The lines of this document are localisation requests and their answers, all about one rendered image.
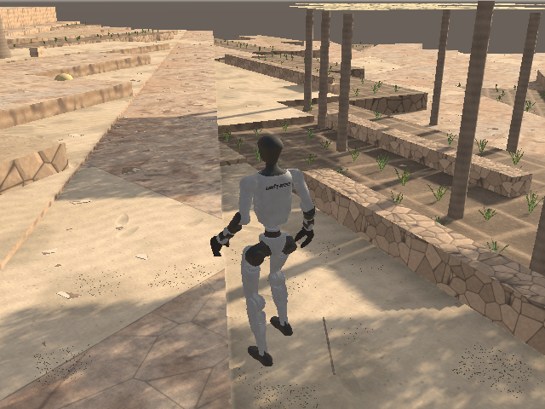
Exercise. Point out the robot right forearm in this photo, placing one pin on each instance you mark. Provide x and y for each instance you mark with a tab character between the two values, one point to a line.
308	219

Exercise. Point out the right robot thigh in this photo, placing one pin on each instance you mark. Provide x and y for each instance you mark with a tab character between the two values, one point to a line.
275	277

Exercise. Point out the robot right hand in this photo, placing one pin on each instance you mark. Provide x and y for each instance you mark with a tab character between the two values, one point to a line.
302	233

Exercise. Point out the robot left forearm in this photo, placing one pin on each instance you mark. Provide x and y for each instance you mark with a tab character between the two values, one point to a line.
230	230

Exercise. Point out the robot left upper arm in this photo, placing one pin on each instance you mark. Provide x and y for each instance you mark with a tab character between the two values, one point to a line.
247	185

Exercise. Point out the robot right shin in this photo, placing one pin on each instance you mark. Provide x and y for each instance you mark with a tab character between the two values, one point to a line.
279	296

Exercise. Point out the robot left hand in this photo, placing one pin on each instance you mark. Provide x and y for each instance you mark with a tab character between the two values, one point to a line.
216	247

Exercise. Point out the robot right upper arm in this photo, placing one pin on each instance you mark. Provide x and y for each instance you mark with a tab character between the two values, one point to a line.
300	186

